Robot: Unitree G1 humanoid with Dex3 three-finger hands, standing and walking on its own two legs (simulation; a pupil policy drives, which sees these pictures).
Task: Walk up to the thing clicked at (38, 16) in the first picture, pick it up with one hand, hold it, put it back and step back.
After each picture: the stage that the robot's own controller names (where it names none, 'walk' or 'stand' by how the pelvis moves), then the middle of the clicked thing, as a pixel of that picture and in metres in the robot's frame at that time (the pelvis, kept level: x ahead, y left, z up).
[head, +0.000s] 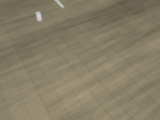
stand; (38, 16) +2.06 +0.65 -0.72
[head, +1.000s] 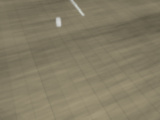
walk; (58, 22) +1.98 +0.28 -0.70
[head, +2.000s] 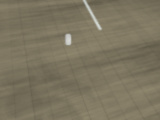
walk; (68, 39) +1.39 +0.15 -0.71
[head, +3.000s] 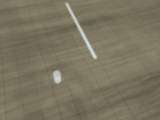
walk; (57, 77) +0.91 +0.22 -0.71
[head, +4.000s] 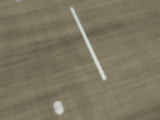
walk; (58, 107) +0.56 +0.22 -0.69
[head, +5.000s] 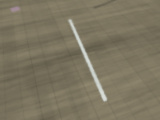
stand; out of the picture +0.39 +0.21 -0.70
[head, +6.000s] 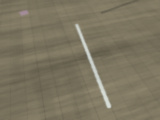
stand; out of the picture +0.37 +0.20 -0.72
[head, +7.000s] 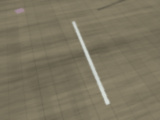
stand; out of the picture +0.37 +0.20 -0.72
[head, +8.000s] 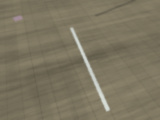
stand; out of the picture +0.35 +0.20 -0.72
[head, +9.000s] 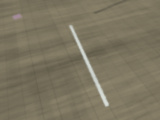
stand; out of the picture +0.37 +0.21 -0.73
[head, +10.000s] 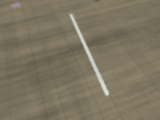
stand; out of the picture +0.40 +0.21 -0.71
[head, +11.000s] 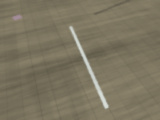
stand; out of the picture +0.36 +0.21 -0.73
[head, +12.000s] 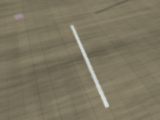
stand; out of the picture +0.37 +0.22 -0.73
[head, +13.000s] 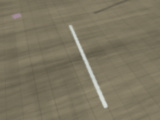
stand; out of the picture +0.36 +0.22 -0.73
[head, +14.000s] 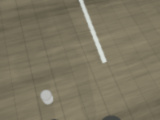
go down; (47, 97) +0.42 +0.20 -0.55
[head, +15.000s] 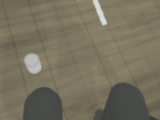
go down; (33, 64) +0.48 +0.21 -0.33
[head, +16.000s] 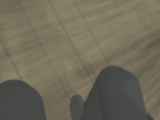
close in; out of the picture +0.46 +0.25 -0.24
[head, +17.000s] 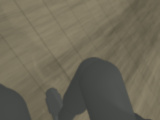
close; out of the picture +0.46 +0.27 -0.23
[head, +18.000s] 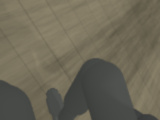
lift; out of the picture +0.44 +0.26 -0.23
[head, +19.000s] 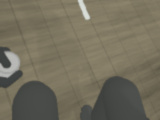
lift; (7, 67) +0.38 +0.24 -0.13
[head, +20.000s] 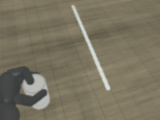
hold; (37, 92) +0.33 +0.16 +0.02
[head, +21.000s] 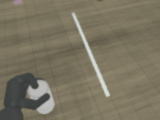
hold; (42, 97) +0.32 +0.16 -0.01
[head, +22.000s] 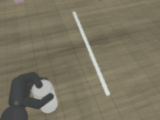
hold; (45, 97) +0.33 +0.15 -0.02
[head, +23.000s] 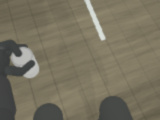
crouch; (26, 63) +0.43 +0.18 -0.09
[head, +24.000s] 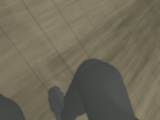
lower; out of the picture +0.57 +0.33 -0.27
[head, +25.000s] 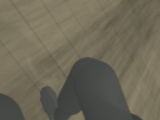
lower; out of the picture +0.57 +0.35 -0.26
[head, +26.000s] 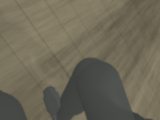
lower; out of the picture +0.57 +0.33 -0.26
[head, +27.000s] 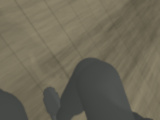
lower; out of the picture +0.58 +0.33 -0.26
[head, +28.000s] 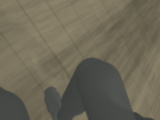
loosen; out of the picture +0.58 +0.32 -0.26
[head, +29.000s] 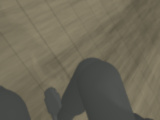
open; out of the picture +0.58 +0.32 -0.26
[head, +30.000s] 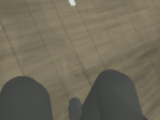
stand; out of the picture +0.60 +0.28 -0.28
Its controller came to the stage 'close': yes
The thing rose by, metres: 0.71
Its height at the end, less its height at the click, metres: -0.02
